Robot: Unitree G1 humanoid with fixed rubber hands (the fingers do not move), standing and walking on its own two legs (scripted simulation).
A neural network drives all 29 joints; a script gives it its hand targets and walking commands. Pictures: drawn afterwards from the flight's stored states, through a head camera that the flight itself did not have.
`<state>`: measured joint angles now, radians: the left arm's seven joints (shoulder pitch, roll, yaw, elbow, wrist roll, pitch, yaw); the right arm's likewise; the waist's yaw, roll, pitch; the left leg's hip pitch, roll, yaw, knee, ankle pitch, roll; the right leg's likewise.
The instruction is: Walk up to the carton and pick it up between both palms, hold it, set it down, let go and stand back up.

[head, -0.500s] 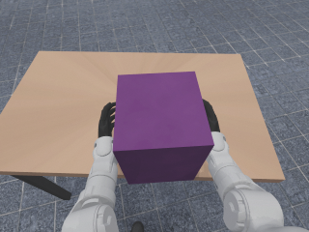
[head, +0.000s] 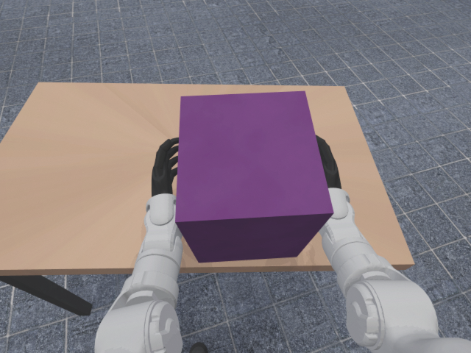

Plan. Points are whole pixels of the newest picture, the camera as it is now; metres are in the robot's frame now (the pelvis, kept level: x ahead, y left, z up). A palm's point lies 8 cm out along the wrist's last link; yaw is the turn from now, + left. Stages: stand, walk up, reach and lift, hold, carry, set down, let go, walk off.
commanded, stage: reach and lift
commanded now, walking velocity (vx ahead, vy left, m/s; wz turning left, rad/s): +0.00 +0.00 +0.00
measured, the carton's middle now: (245, 186) +0.39 +0.05 +0.04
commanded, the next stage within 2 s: hold in 2.00 s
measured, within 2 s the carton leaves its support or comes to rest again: neither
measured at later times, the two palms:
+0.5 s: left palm (154, 173) +0.36 +0.20 +0.09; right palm (328, 168) +0.40 -0.09 +0.09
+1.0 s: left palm (141, 160) +0.34 +0.20 +0.15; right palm (341, 179) +0.35 -0.09 +0.13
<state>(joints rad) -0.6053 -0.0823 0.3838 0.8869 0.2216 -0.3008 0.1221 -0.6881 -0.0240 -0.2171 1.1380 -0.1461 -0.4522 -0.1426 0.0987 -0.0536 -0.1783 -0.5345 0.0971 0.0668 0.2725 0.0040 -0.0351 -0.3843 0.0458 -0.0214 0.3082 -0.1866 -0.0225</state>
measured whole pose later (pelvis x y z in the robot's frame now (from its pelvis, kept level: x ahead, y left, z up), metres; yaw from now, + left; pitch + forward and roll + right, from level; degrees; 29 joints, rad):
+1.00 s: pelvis -0.01 +0.01 +0.00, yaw +3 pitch -4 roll -1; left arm -0.55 -0.05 0.28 0.25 0.28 0.49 -0.01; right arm -0.54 0.03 -0.07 0.57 0.08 0.16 -0.19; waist -0.02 -0.06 -0.01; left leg -0.21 0.05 0.04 0.32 -0.05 -0.01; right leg -0.03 0.00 -0.05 0.33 -0.24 0.00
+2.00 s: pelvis +0.01 +0.00 +0.00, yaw +4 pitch -6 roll +0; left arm -0.57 -0.01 0.26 0.21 0.22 0.63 0.00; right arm -0.61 -0.03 0.00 0.47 0.22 0.35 -0.27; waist -0.06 -0.04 -0.02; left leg -0.14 0.05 0.02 0.34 -0.09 -0.03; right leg 0.06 0.00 -0.07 0.31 -0.27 0.00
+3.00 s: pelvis -0.01 +0.01 +0.00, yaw +4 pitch -5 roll -1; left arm -0.60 -0.01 0.24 0.14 0.23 0.72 0.02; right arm -0.63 -0.04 -0.01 0.46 0.25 0.39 -0.26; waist -0.07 -0.05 -0.03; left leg -0.19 0.05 0.03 0.34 -0.07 -0.02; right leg 0.00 0.00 -0.06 0.33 -0.25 0.00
